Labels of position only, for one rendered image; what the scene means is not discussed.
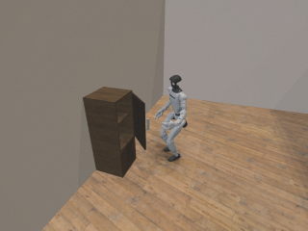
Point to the left robot foot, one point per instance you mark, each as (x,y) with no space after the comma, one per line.
(173,158)

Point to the cupboard door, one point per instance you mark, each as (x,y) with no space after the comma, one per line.
(138,107)

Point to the robot left upper arm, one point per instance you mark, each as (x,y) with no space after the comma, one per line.
(183,101)

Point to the handle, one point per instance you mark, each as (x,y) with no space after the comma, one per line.
(147,124)

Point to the robot right forearm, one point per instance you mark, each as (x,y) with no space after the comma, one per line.
(167,105)

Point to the right robot thigh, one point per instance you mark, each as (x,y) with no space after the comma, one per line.
(169,118)

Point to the left robot hand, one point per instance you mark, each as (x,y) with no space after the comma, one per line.
(169,125)

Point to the robot left forearm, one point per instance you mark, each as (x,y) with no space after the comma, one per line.
(180,119)

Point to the right robot hand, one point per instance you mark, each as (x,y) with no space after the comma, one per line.
(159,113)

